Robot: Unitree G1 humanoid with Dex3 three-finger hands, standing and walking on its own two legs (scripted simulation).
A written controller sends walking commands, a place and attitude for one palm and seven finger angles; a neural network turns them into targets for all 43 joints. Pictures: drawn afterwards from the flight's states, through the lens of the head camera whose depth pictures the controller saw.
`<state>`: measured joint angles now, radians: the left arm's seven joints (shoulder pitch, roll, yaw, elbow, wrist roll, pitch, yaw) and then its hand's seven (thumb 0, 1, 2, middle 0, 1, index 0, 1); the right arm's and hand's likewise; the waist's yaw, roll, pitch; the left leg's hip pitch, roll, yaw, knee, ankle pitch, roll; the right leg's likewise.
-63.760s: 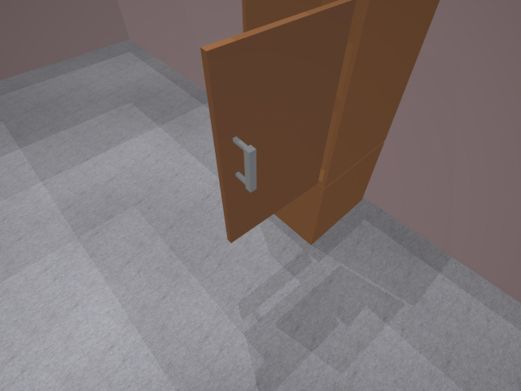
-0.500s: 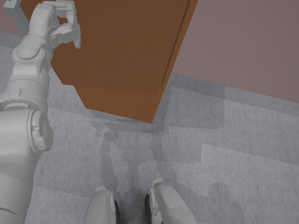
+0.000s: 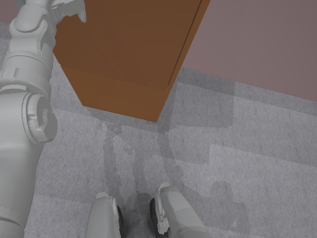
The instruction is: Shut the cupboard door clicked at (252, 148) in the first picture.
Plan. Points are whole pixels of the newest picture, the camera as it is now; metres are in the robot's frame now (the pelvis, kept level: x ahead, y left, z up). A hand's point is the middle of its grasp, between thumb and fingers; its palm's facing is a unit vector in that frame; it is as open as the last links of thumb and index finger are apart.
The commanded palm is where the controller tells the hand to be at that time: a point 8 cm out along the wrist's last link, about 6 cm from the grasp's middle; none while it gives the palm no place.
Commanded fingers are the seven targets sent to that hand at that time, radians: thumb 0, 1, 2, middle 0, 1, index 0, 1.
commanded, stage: pull the fist back off the door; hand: left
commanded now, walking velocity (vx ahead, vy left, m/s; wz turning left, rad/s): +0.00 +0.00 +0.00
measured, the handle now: out of the picture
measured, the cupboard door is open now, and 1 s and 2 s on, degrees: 0 0 0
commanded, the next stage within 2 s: draw the hand back to the body in 0.80 s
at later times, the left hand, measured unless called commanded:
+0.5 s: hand (91, 15) +0.57 +0.05 +0.11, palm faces +0.09 -1.00 -0.05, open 3.1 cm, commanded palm +0.53 +0.09 +0.11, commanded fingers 0.00 0.90 0.90 -1.30 -1.50 -1.30 -1.50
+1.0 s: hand (97, 33) +0.52 +0.05 +0.12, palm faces +0.08 -1.00 -0.04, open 3.1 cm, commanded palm +0.47 +0.11 +0.13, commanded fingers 0.00 0.90 0.90 -1.30 -1.50 -1.30 -1.50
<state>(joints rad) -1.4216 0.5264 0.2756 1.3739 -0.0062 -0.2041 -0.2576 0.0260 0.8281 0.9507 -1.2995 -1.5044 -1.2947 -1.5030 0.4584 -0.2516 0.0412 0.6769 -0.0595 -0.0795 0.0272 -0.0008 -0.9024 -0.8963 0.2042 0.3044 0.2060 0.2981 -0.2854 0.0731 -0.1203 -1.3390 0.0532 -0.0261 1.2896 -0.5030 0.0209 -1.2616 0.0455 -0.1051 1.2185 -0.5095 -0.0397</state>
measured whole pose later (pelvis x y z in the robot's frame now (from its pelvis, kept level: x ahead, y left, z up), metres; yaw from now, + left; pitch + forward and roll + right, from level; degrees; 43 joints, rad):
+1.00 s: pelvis +0.03 -0.02 +0.05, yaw +2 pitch +23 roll +0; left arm -0.89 0.13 0.19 1.11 0.02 -0.50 0.21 0.02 0.89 0.90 -1.30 -1.50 -1.30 -1.50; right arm 0.32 -0.23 -0.03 0.63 -0.07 0.04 0.09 0.00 -0.91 -0.90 0.20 0.30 0.20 0.30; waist -0.15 0.04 -0.15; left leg -0.98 0.03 0.02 1.06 -0.47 -0.01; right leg -0.96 0.03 -0.06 1.07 -0.51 -0.06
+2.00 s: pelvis +0.05 +0.01 +0.13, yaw +4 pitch -3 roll +0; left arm 0.34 0.32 0.22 -0.27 -0.07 -0.03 0.08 0.02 0.89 0.89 -0.61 -0.74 -0.60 -0.74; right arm 0.18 -0.21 0.06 0.59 0.02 0.00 -0.06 0.01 -0.90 -0.90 0.20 0.30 0.21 0.30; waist 0.05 0.07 -0.01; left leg -0.12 -0.03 0.02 0.42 -0.24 0.03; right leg -0.07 -0.01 -0.05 0.40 -0.27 -0.01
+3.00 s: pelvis +0.02 +0.02 +0.12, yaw +3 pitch +1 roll -1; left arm 0.55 0.42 0.39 -0.42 -0.07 -0.13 0.13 0.02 0.88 0.89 -0.21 -0.31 -0.21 -0.31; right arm 0.18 -0.25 -0.02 0.57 0.02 0.04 -0.09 0.01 -0.90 -0.90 0.20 0.30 0.20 0.30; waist 0.00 0.06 -0.01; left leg -0.29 -0.03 0.03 0.50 -0.23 0.04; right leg -0.24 -0.01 -0.04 0.49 -0.26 0.00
